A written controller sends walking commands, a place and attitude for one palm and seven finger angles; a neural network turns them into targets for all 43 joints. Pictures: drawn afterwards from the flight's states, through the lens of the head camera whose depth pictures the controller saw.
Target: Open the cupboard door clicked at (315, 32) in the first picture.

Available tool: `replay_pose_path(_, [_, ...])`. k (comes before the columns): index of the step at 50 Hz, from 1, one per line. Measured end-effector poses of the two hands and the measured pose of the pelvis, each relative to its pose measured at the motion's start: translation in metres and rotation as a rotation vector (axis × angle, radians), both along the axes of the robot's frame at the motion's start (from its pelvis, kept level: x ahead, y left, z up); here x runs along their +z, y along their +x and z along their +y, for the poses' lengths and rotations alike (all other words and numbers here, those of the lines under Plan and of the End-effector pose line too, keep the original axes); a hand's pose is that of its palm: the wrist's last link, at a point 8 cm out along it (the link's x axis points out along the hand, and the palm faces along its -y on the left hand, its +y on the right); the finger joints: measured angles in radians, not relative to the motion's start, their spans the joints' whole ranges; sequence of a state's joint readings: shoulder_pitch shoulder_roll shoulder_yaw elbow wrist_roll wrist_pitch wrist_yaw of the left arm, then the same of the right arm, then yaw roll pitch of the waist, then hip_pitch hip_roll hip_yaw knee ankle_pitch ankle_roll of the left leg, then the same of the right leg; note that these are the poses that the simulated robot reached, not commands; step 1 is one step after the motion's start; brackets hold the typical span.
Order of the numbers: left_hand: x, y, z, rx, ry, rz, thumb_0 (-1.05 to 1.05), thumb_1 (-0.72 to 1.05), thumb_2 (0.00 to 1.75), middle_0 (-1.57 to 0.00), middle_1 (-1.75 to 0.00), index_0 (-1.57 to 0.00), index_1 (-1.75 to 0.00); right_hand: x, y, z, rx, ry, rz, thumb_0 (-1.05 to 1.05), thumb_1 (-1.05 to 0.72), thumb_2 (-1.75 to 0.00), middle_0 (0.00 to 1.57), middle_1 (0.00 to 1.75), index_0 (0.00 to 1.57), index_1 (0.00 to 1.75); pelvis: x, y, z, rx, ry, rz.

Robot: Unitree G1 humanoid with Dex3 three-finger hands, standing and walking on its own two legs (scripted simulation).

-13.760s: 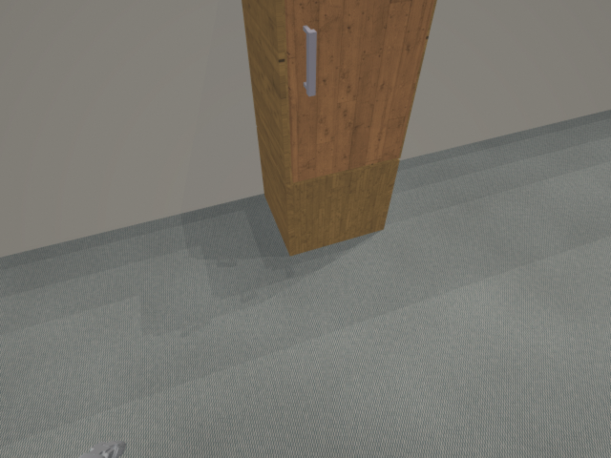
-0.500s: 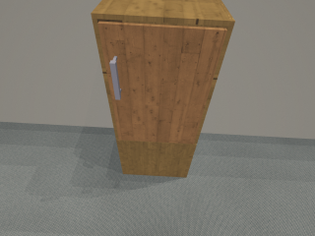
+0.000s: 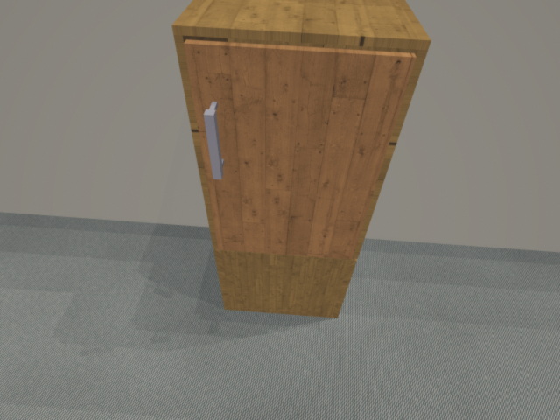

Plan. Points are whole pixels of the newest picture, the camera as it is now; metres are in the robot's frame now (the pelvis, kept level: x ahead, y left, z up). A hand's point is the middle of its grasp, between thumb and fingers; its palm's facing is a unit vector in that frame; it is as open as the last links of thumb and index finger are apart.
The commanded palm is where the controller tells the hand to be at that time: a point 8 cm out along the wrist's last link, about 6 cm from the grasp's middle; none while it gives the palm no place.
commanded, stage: look again from close up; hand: left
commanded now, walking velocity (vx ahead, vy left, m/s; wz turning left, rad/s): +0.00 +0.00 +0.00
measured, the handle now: (216, 141) +0.62 +0.18 +0.06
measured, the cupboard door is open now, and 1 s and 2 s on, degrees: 0 0 0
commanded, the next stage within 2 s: shuffle to correct the standing spot in 0.18 s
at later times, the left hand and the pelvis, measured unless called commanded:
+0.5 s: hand out of the picture +0.04 +0.16 -0.18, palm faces +0.02 -0.99 -0.17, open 7.3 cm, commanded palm none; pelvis +0.04 -0.01 +0.00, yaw -1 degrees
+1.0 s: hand out of the picture +0.09 +0.16 -0.17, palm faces +0.00 -0.97 -0.23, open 7.3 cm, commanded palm none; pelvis +0.05 -0.02 +0.00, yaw -2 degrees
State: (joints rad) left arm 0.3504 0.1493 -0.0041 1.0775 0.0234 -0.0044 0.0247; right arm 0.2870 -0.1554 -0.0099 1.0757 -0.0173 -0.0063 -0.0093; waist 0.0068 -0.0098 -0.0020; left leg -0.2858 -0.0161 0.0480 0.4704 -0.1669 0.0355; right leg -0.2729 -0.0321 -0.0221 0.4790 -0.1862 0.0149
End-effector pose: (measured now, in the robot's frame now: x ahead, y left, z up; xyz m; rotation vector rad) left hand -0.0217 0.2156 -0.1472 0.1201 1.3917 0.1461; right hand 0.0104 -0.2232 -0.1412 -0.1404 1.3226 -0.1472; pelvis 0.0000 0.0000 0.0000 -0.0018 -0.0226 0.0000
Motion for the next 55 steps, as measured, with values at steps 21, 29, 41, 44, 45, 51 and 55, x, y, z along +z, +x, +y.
replay_pose_path(21, [0.003,0.051,-0.003,-0.032,0.009,-0.039,0.0,0.91,0.9,-0.2,-0.3,-0.2,-0.3,0.001,0.016,-0.008,-0.006,0.004,0.038,0.01,-0.91,-0.9,0.19,0.3,0.2,0.3,0.002,0.028,-0.008,-0.012,0.004,0.003])
replay_pose_path(29, [-0.002,0.06,-0.009,-0.011,-0.014,0.002,0.0,0.91,0.9,-0.2,-0.3,-0.2,-0.3,-0.004,0.025,-0.003,-0.03,0.015,0.07,0.01,-0.91,-0.9,0.19,0.3,0.2,0.3,-0.002,0.057,-0.01,-0.021,0.005,0.014])
replay_pose_path(41, [0.001,0.09,-0.018,-0.02,0.016,0.022,0.01,0.92,0.9,-0.2,-0.3,-0.2,-0.3,-0.004,0.056,-0.008,-0.054,-0.005,0.076,0.02,-0.93,-0.9,0.2,0.3,0.2,0.3,0.0,0.074,-0.015,-0.026,0.014,0.023])
replay_pose_path(44, [0.002,0.097,-0.011,-0.029,0.039,-0.006,0.01,0.93,0.9,-0.2,-0.3,-0.2,-0.3,-0.005,0.062,-0.016,-0.056,-0.014,0.047,0.02,-0.93,-0.9,0.2,0.3,0.2,0.3,-0.002,0.067,-0.017,-0.031,0.017,0.02])
replay_pose_path(45, [0.002,0.1,-0.009,-0.032,0.046,-0.019,0.01,0.93,0.9,-0.2,-0.3,-0.2,-0.3,-0.006,0.063,-0.018,-0.055,-0.016,0.036,0.02,-0.93,-0.9,0.2,0.3,0.2,0.3,-0.002,0.065,-0.018,-0.031,0.017,0.018])
replay_pose_path(51, [0.007,0.109,-0.003,-0.053,0.065,-0.104,0.01,0.92,0.9,-0.2,-0.3,-0.2,-0.3,-0.005,0.068,-0.024,-0.039,-0.014,-0.032,0.01,-0.92,-0.9,0.19,0.3,0.2,0.3,-0.003,0.046,-0.019,-0.029,0.015,-0.003])
replay_pose_path(55, [0.01,0.109,-0.004,-0.063,0.053,-0.141,0.0,0.92,0.9,-0.2,-0.3,-0.2,-0.3,-0.001,0.063,-0.023,-0.022,-0.007,-0.053,0.01,-0.92,-0.9,0.19,0.3,0.2,0.3,-0.001,0.036,-0.018,-0.025,0.012,-0.007])
